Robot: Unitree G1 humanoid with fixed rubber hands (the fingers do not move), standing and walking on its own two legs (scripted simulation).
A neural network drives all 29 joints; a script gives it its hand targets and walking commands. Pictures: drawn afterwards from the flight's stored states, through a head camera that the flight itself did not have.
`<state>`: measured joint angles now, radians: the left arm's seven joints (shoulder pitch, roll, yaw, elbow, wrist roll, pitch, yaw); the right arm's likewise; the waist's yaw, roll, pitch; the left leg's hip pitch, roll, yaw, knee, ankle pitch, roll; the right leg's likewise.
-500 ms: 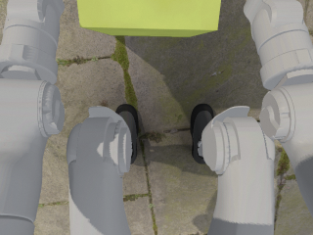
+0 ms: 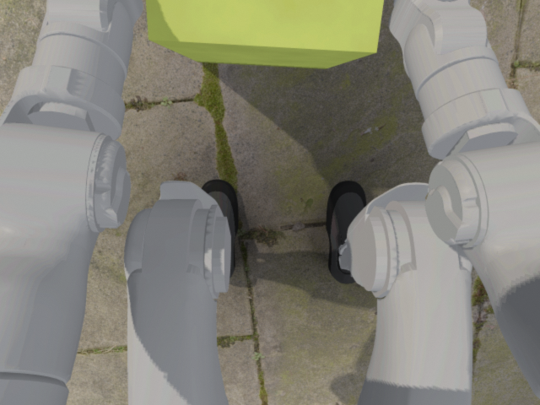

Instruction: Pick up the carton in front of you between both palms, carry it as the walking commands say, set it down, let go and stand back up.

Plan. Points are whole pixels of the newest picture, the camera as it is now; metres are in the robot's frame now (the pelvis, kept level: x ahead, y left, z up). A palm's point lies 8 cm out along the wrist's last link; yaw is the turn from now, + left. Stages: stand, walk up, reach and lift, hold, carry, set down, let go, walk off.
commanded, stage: reach and lift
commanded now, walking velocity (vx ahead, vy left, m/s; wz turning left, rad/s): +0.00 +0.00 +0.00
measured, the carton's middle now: out of the picture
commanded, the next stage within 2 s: none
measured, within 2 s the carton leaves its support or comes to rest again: leaves its support in 0.26 s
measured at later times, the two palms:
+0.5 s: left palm out of the picture +0.53 +0.20 -0.08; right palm out of the picture +0.54 -0.10 -0.08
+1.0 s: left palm out of the picture +0.48 +0.20 +0.08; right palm out of the picture +0.50 -0.10 +0.09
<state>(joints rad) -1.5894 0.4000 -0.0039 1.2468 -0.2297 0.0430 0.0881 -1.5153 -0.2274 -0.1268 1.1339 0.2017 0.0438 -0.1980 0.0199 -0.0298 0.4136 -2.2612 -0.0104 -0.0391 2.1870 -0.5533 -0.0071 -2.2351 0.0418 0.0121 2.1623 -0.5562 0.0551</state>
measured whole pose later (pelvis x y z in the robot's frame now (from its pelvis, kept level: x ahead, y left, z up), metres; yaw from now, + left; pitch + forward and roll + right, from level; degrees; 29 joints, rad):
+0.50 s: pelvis +0.01 -0.01 +0.02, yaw +2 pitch +40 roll -2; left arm -1.25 0.22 0.23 0.83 -0.01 0.31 0.10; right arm -1.18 -0.07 -0.36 0.75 0.03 0.27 -0.18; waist 0.02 -0.06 0.07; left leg -2.27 -0.04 -0.05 2.13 -0.56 -0.03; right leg -2.24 0.09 0.05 2.12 -0.58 0.08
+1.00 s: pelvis +0.01 -0.01 +0.14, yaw +4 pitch +42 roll -1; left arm -1.02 0.05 0.43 0.68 0.22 0.40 0.00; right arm -0.97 0.08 -0.49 0.59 -0.21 0.39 -0.09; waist 0.02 -0.03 -0.17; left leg -1.96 -0.05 -0.06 1.69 -0.47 -0.04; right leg -1.94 0.08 0.06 1.70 -0.50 0.05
